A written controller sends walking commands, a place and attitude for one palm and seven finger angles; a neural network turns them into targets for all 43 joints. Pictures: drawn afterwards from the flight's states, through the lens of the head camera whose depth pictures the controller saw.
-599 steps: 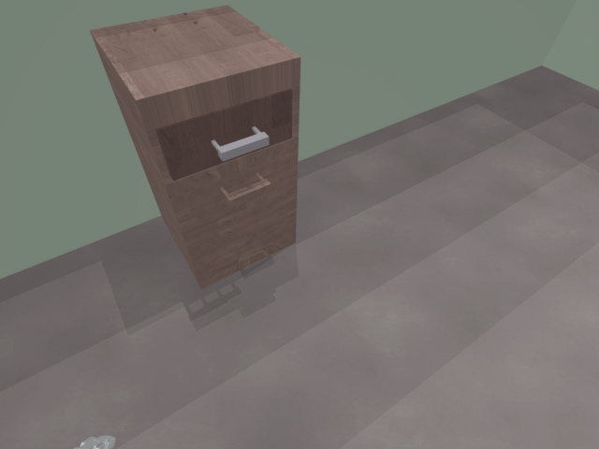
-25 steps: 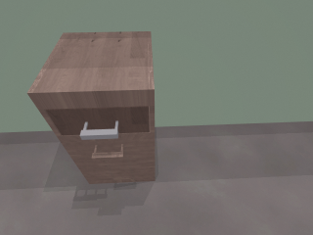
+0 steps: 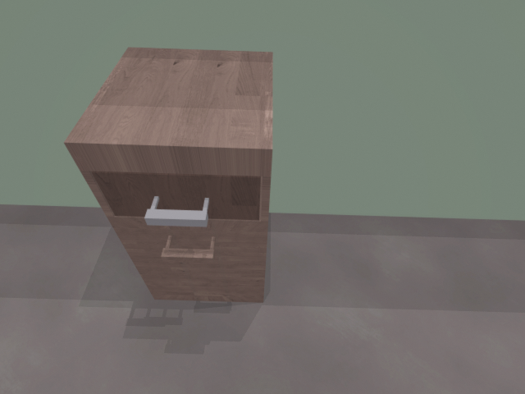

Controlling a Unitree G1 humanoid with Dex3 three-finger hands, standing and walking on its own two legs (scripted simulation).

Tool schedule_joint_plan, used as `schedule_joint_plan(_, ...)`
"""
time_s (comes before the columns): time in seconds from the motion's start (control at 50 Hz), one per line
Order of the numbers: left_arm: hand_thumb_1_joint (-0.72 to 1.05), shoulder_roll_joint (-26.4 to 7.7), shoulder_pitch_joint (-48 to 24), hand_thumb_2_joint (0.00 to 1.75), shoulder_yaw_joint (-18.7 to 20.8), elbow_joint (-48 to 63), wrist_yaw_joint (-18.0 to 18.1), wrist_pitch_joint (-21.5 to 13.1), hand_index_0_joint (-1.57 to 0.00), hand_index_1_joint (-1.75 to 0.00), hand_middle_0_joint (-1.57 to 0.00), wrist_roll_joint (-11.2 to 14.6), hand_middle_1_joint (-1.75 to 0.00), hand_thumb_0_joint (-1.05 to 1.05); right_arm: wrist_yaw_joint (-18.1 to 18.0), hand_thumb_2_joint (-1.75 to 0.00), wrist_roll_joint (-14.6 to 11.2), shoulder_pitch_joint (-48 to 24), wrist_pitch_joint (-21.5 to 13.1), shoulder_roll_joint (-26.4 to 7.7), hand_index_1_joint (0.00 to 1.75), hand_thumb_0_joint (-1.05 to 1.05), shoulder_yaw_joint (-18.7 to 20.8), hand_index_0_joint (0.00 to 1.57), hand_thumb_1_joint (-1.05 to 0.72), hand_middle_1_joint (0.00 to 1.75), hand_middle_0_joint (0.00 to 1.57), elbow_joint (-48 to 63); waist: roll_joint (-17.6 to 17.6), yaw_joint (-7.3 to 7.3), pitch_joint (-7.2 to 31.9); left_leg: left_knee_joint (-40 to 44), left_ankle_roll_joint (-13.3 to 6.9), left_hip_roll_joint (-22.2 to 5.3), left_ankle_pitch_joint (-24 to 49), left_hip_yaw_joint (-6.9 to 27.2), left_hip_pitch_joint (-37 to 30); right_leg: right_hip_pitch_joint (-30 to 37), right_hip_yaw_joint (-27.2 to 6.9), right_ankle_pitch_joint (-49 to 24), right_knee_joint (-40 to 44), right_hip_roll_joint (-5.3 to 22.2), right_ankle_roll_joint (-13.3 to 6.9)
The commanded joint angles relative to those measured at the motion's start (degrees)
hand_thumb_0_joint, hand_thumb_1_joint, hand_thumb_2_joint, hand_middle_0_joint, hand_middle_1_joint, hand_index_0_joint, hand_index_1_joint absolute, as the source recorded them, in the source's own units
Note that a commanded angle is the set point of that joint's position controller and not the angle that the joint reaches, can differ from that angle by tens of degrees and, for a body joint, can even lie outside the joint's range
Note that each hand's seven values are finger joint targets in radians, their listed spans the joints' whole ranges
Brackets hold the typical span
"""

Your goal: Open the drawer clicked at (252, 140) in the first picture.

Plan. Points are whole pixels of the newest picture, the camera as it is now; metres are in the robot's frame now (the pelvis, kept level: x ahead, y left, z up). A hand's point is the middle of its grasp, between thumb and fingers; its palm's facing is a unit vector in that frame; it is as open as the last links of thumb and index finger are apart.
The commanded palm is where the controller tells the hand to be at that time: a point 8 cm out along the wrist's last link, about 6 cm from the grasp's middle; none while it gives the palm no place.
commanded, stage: look again from close up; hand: left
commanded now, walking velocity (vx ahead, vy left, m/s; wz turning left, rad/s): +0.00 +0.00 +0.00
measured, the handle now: (179, 209) +0.53 +0.23 -0.13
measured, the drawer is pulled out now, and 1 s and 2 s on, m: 0.00 0.00 0.00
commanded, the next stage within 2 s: raise the hand with hooked fingers in 0.46 s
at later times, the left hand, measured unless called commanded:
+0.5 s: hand out of the picture -0.02 +0.20 -0.18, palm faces +0.00 -0.98 -0.18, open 7.4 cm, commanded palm none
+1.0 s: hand out of the picture +0.12 +0.23 -0.08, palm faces -0.02 -0.21 -0.98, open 8.7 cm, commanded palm +0.11 +0.26 -0.01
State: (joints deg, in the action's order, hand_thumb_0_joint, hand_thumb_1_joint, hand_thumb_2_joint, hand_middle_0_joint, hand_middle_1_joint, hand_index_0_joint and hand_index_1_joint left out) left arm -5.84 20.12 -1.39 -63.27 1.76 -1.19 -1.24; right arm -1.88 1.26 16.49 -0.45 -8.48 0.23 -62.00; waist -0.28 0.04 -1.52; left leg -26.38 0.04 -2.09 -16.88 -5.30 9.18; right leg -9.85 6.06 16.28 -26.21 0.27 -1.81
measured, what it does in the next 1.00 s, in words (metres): shifts its weight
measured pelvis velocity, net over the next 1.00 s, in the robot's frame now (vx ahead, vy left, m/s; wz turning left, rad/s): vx -0.06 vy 0.04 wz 0.03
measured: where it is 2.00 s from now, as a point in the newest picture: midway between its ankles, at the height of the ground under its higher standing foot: outside the picture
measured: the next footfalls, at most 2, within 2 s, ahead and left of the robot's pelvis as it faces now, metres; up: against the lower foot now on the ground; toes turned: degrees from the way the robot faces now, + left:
none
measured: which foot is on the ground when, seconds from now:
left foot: down 0.00-1.00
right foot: down 0.00-1.00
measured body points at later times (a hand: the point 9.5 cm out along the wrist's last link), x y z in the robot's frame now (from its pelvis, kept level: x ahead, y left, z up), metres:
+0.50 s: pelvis -0.03 +0.03 +0.00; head -0.04 +0.04 +0.45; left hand -0.02 +0.25 -0.16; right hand -0.03 -0.19 -0.16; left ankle -0.03 +0.11 -0.74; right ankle -0.02 -0.09 -0.74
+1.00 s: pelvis -0.06 +0.04 -0.04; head -0.05 +0.04 +0.41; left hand +0.11 +0.24 -0.02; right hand +0.19 -0.18 -0.09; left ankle -0.03 +0.11 -0.74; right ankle -0.02 -0.08 -0.74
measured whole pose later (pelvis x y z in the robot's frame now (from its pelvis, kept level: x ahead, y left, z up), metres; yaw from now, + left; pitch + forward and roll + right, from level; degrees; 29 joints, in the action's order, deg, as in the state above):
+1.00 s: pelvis -0.06 +0.04 -0.04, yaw +2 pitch +7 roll +1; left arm -14.4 21.5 -9.7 -5.4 26.4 -2.3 -65.6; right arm 2.8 3.3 5.0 3.6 -15.5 2.9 -27.3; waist -1.6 -4.7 6.2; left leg -47.9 -4.3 2.0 -21.2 -6.7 34.0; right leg -35.8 -3.8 21.4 -50.0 -1.4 -0.9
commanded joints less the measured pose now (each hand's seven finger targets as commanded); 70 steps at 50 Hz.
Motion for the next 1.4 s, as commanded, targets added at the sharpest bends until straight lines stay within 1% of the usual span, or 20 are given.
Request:
schedule_joint_plan(0.0,0.9,-7.9,3.6,0.9,1.8,4.2,0.9,-1.6,-0.2,-0.3,-0.2,0.3,-0.3,0.0,-0.5,-0.9,-0.1,4.7,-1.3,-4.7,0.3,0.0,1.0,0.2,-0.9,0.3,0.2,4.3,-2.9,1.14,6.7,-2.5,-2.2,-3.1,12.2,4.8,1.3,2.3,-9.4,-24.2,2.1,7.5,-2.1)
schedule_joint_plan(0.18,0.9,-8.5,1.8,0.9,1.8,5.3,1.0,-0.1,-0.2,-0.3,-0.2,0.5,-0.3,0.0,-0.1,-0.9,-0.2,2.7,-0.1,-6.0,0.3,0.0,0.9,0.2,-0.9,0.3,0.2,3.9,0.4,0.15,-3.5,1.2,-2.0,-4.1,9.7,5.0,4.9,-2.1,-7.4,-13.2,2.6,6.3,-0.8)
schedule_joint_plan(0.34,0.9,-8.6,0.6,0.9,1.5,5.0,0.9,0.2,-0.2,-0.3,-0.2,0.6,-0.3,0.0,0.6,-0.9,-0.2,2.6,0.1,-6.3,0.3,0.0,0.5,0.2,-0.9,0.3,0.2,2.8,0.3,-0.18,-5.7,6.4,-2.0,-4.2,0.9,6.1,6.7,-2.9,-7.2,-2.9,5.5,5.7,0.3)
schedule_joint_plan(0.52,0.9,-6.9,1.7,0.9,1.4,2.8,1.0,0.2,-0.2,-0.3,-0.2,0.5,-0.3,0.0,0.5,-0.9,-0.5,3.8,-0.4,-6.1,0.3,0.0,0.4,0.2,-0.9,0.3,0.2,0.4,1.9,-0.34,-3.6,9.4,-2.4,-5.0,1.3,7.2,5.6,-0.3,-6.0,-6.1,4.7,5.8,1.1)
schedule_joint_plan(0.54,0.9,-9.6,3.5,0.9,1.1,1.4,2.8,-0.4,-0.2,-0.3,-0.2,-0.3,-0.3,0.0,0.8,-0.9,-1.0,-1.7,-1.4,-7.3,0.3,0.0,0.0,0.2,-0.9,0.3,0.2,4.9,-2.4,-2.0,-8.2,-2.5,-0.6,-5.3,11.2,4.1,9.6,-4.7,-8.8,-24.0,3.2,9.1,0.7)
schedule_joint_plan(0.56,0.88,-27.2,-41.9,0.89,1.7,87.5,3.4,-9.9,-0.2,-0.32,-0.2,-8.4,-0.32,0.0,-1.7,-0.9,-4.3,-0.8,-9.2,-15.8,0.3,0.0,-0.3,0.2,-0.9,0.3,0.2,24.2,16.2,4.19,24.1,4.9,-1.8,-0.1,19.0,7.2,-8.7,1.1,-8.5,-15.6,-3.7,0.6,-0.9)
schedule_joint_plan(0.58,0.85,-24.1,-15.1,0.88,2.6,73.1,8.2,-4.9,-0.2,-0.33,-0.2,-10.6,-0.33,0.0,-3.7,-0.9,-4.0,-6.0,-15.1,-12.5,0.3,0.0,0.0,0.2,-0.9,0.3,0.2,21.4,21.2,-1.86,22.4,5.7,1.0,-3.5,22.5,8.8,-11.6,-6.6,-4.0,-2.3,-9.2,0.6,-1.6)
schedule_joint_plan(0.6,0.83,-12.9,0.3,0.87,-2.4,66.3,10.8,3.8,-0.21,-0.34,-0.21,-9.9,-0.34,0.0,-3.5,-0.9,-4.7,-5.6,-17.3,-9.6,0.3,0.0,1.2,0.2,-0.9,0.3,0.2,20.4,15.2,-0.37,12.6,9.7,3.3,-3.7,12.1,10.2,-1.2,-12.8,-1.7,5.8,-13.0,-0.1,0.0)
schedule_joint_plan(0.62,0.81,-5.4,1.6,0.86,-8.7,64.7,10.9,5.1,-0.21,-0.36,-0.21,-12.4,-0.36,0.0,-3.5,-0.9,-5.2,-3.7,-18.4,-9.1,0.3,0.0,0.9,0.2,-0.9,0.3,0.2,19.7,11.1,1.03,6.2,7.8,1.6,-2.4,8.2,8.8,2.0,-14.7,-2.4,3.4,-11.5,-0.5,0.4)
schedule_joint_plan(0.64,0.78,-8.3,-3.5,0.85,-9.0,69.0,12.1,4.4,-0.21,-0.37,-0.21,-16.6,-0.37,0.0,-3.2,-0.9,-4.3,-5.9,-19.3,-11.4,0.3,0.0,1.5,0.2,-0.9,0.3,0.2,22.2,8.8,1.72,0.8,5.2,0.6,-1.5,3.4,9.7,5.8,-16.5,-2.8,2.2,-9.4,-0.5,0.1)
schedule_joint_plan(0.7,0.71,-14.1,-2.9,0.82,-7.1,64.7,17.2,3.7,-0.21,-0.42,-0.21,-34.9,-0.42,0.0,-1.6,-0.9,-0.6,-6.9,-17.1,-14.0,0.3,0.0,2.3,0.2,-0.9,0.3,0.2,27.9,-3.1,2.47,3.3,-1.0,-1.0,0.5,-9.3,12.2,14.3,-20.8,-6.9,8.0,-7.6,-1.8,-0.9)
schedule_joint_plan(0.72,0.69,-12.4,1.0,0.81,-7.4,61.1,18.9,3.5,-0.22,-0.43,-0.22,-40.8,-0.43,0.0,-0.8,-0.9,0.3,-7.6,-15.1,-13.3,0.3,0.0,2.9,0.2,-0.9,0.3,0.2,30.1,-9.4,0.77,4.7,-2.9,-0.7,1.4,-10.4,10.6,16.2,-22.3,-6.8,13.7,-7.2,-2.2,-1.2)
schedule_joint_plan(0.76,0.64,-8.6,9.8,0.79,-9.3,55.3,21.3,2.3,-0.22,-0.47,-0.22,-49.9,-0.47,0.0,1.2,-0.9,1.3,-10.9,-10.8,-13.1,0.3,0.0,3.8,0.2,-0.9,0.3,0.2,34.0,-12.8,-2.67,1.1,-5.2,-0.6,2.7,-12.5,8.3,20.6,-25.4,-8.9,19.1,-6.8,-2.9,-2.2)
schedule_joint_plan(0.82,0.57,-11.2,11.5,0.76,-5.9,58.2,23.1,0.2,-0.22,-0.51,-0.22,-57.8,-0.51,0.0,4.0,-0.9,1.2,-15.0,-3.4,-12.5,0.3,0.0,3.6,0.2,-0.9,0.3,0.2,38.8,-10.6,-6.48,6.3,-8.3,-0.6,4.0,-5.7,6.1,21.5,-22.4,-12.4,14.7,-8.8,-2.5,-3.8)
schedule_joint_plan(0.9,0.48,-18.3,1.3,0.72,1.2,66.7,27.0,-1.1,-0.23,-0.57,-0.23,-64.3,-0.57,0.0,4.8,-0.9,1.4,-16.6,2.0,-11.0,0.3,0.0,3.4,0.2,-0.9,0.3,0.2,42.2,-3.3,-7.93,11.9,-11.8,-0.4,3.6,-1.4,7.9,19.5,-24.7,-13.2,9.9,-14.1,-2.9,-4.1)
schedule_joint_plan(0.94,0.43,-19.3,-6.4,0.7,1.0,72.1,29.3,-0.9,-0.23,-0.6,-0.23,-66.2,-0.6,0.0,5.0,-0.9,2.1,-16.5,3.4,-10.7,0.3,0.0,3.6,0.2,-0.9,0.3,0.2,43.6,0.6,-6.08,16.5,-15.4,-0.5,2.8,-0.1,9.7,15.1,-30.0,-15.0,10.3,-15.6,-2.8,-3.8)
schedule_joint_plan(1.04,0.32,-19.8,-18.2,0.65,-1.4,79.0,29.8,-0.5,-0.24,-0.68,-0.24,-64.3,-0.68,0.0,4.0,-0.9,3.0,-17.2,5.0,-10.8,0.3,0.0,3.0,0.2,-0.9,0.3,0.2,43.7,8.4,-1.69,18.9,-20.0,-0.7,2.6,-1.5,11.7,10.6,-36.8,-14.2,11.0,-17.3,-3.0,-3.4)
schedule_joint_plan(1.1,0.25,-18.0,-18.1,0.62,-4.1,77.8,26.4,0.9,-0.25,-0.72,-0.25,-61.0,-0.72,0.0,3.2,-0.9,2.6,-17.5,5.2,-10.6,0.3,0.0,2.3,0.2,-0.9,0.3,0.2,42.7,7.4,-0.9,18.1,-18.1,-1.2,2.3,-0.1,12.3,10.2,-33.5,-10.7,6.7,-16.9,-3.3,-2.8)
schedule_joint_plan(1.24,0.08,-20.6,-10.1,0.55,-1.8,72.9,18.2,1.9,-0.26,-0.82,-0.26,-58.6,-0.82,0.0,2.3,-0.9,1.5,-16.7,5.2,-9.5,0.3,0.0,0.4,0.2,-0.9,0.3,0.2,41.0,1.0,-3.76,15.2,-12.2,-1.3,2.6,5.9,8.5,13.0,-19.5,-9.0,-2.4,-12.8,-3.4,-2.3)
schedule_joint_plan(1.38,-0.08,-25.6,-11.9,0.48,5.0,76.1,19.1,-1.7,-0.27,-0.93,-0.27,-58.1,-0.93,0.0,2.1,-0.9,1.9,-15.6,4.3,-9.7,0.3,0.0,1.2,0.2,-0.9,0.3,0.2,39.7,0.8,-4.85,19.1,-10.4,-1.8,3.0,10.9,7.0,11.3,-12.0,-11.0,-9.6,-10.9,-2.4,-2.1)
